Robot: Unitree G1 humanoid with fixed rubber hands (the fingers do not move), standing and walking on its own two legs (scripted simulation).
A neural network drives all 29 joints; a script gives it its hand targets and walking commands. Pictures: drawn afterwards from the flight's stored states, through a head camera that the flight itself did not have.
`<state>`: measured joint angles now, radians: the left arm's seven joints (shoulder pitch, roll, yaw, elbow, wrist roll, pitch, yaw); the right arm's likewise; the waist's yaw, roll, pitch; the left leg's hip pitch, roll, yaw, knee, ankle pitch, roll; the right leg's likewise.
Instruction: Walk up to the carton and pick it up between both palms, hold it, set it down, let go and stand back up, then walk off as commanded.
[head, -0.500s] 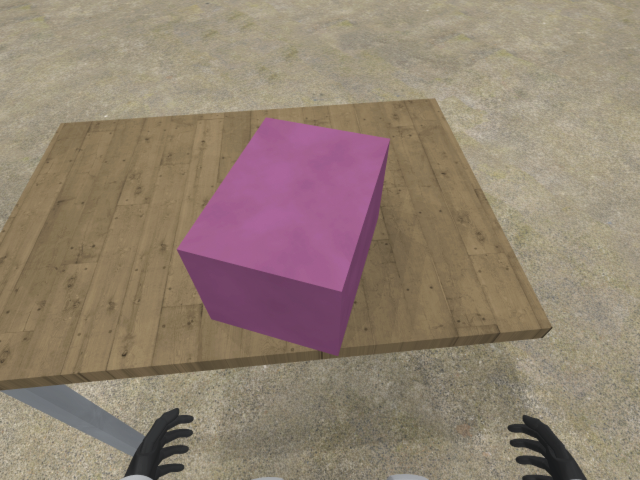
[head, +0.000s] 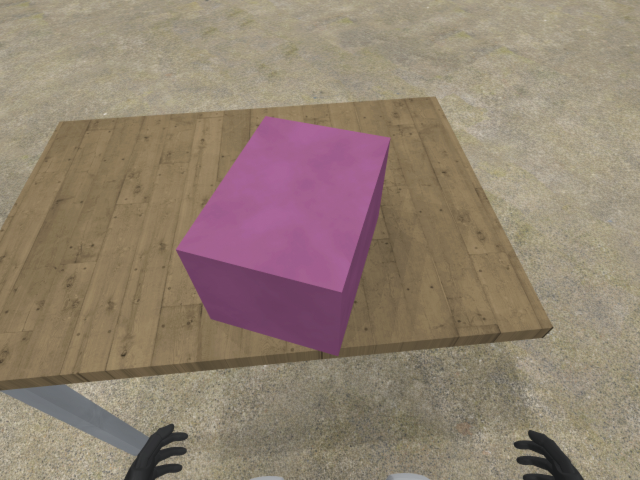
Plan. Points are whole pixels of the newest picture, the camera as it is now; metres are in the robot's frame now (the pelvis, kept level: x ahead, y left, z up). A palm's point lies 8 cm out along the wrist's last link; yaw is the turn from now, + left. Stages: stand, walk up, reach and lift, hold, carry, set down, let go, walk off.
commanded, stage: stand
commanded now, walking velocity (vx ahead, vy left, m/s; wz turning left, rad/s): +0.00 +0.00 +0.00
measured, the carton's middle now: (299, 229) +0.44 +0.05 +0.02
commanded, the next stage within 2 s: none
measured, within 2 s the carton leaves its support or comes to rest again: neither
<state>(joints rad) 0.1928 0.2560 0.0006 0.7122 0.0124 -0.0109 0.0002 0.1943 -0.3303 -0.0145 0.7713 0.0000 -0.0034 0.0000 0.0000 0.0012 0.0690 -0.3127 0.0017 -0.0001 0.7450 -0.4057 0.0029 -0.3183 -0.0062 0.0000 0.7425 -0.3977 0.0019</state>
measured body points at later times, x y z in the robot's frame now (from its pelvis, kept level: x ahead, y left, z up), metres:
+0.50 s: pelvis +0.00 +0.00 +0.00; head +0.02 +0.00 +0.45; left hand +0.12 +0.26 -0.12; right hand +0.11 -0.29 -0.12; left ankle +0.00 +0.12 -0.71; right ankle +0.00 -0.12 -0.71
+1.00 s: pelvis -0.02 +0.00 +0.00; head -0.01 +0.00 +0.45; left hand +0.09 +0.26 -0.12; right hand +0.07 -0.29 -0.12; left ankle +0.00 +0.12 -0.71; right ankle +0.00 -0.12 -0.71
